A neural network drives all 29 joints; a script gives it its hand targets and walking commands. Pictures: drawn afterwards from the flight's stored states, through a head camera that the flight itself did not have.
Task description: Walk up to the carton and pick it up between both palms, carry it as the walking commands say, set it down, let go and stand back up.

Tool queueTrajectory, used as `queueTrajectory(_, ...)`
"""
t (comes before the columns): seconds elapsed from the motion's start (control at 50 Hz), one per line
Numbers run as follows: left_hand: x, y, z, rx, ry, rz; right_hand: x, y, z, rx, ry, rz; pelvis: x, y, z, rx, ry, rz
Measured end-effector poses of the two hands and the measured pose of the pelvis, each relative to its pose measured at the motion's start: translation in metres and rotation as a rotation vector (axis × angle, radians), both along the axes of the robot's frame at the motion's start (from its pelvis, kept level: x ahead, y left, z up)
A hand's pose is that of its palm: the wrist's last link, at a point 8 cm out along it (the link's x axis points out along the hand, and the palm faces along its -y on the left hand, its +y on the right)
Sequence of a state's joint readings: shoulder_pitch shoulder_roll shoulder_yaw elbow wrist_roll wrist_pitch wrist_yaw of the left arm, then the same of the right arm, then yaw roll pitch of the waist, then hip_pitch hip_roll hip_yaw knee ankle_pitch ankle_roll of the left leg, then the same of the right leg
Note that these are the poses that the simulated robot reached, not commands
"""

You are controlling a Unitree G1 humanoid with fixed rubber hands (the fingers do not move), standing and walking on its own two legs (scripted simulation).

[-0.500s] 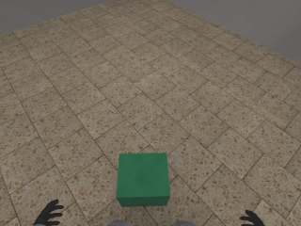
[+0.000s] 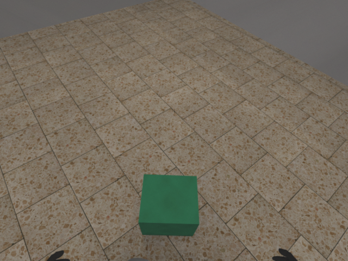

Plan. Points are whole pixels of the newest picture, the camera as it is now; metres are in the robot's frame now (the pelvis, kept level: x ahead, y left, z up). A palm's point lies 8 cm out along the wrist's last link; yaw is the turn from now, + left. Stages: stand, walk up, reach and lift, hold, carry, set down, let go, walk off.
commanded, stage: walk up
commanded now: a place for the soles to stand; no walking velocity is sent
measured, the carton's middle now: (168, 206) +0.44 +0.01 -0.65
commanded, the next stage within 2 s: stand in 1.70 s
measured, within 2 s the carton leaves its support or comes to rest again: neither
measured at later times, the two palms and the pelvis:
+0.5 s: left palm out of the picture +0.09 +0.29 -0.11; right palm out of the picture +0.11 -0.30 -0.12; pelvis +0.01 -0.01 +0.00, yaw +2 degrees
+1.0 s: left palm out of the picture +0.04 +0.32 -0.14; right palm out of the picture +0.08 -0.30 -0.13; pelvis -0.02 +0.01 -0.02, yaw +3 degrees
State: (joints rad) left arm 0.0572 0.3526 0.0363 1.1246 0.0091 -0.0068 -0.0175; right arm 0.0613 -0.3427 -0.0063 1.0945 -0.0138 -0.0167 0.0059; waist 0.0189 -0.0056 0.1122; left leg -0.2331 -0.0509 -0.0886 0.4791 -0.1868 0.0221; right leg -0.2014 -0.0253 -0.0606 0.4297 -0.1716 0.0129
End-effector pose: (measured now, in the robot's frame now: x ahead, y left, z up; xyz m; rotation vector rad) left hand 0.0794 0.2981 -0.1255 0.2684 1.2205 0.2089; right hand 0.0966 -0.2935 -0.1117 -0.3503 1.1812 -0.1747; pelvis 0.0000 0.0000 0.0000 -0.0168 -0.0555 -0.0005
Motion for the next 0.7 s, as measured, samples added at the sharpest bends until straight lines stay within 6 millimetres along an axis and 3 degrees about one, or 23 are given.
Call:
queueTrajectory(0.24,-0.014,-0.002,0.004,0.008,0.025,0.028,0.002,-0.002,-0.004,0.014,0.008,0.005,0.004,-0.002,0.001,0.001,0.014,0.015)
queueTrajectory(0.56,0.016,-0.001,0.011,0.037,-0.053,0.042,0.019,-0.012,-0.009,0.004,-0.004,0.014,0.011,-0.007,-0.003,-0.004,0.012,0.039)
queueTrajectory(0.7,0.026,0.017,0.001,0.05,-0.099,0.033,0.005,-0.013,-0.013,-0.036,0.013,0.017,0.003,0.005,-0.017,-0.013,-0.017,0.059)
